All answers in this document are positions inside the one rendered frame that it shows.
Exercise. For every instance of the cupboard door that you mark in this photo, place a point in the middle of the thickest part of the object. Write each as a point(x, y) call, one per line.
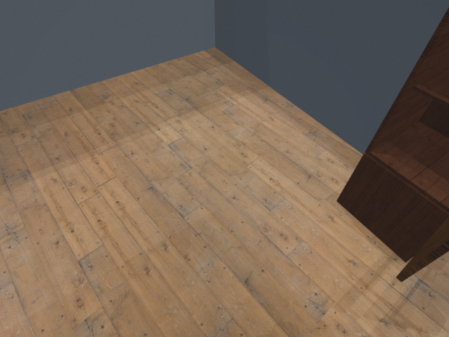
point(435, 247)

